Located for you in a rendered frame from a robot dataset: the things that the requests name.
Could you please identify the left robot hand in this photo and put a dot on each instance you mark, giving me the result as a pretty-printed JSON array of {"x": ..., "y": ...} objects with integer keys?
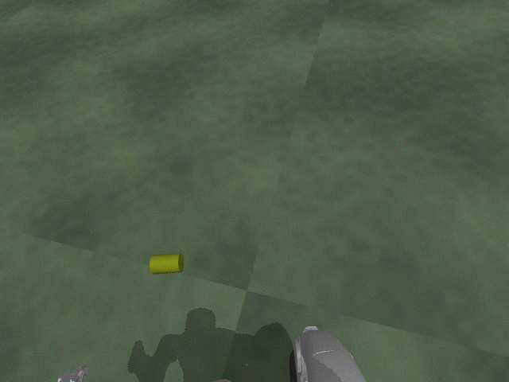
[{"x": 76, "y": 375}]

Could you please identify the can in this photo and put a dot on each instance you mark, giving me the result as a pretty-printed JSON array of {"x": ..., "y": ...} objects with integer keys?
[{"x": 166, "y": 263}]

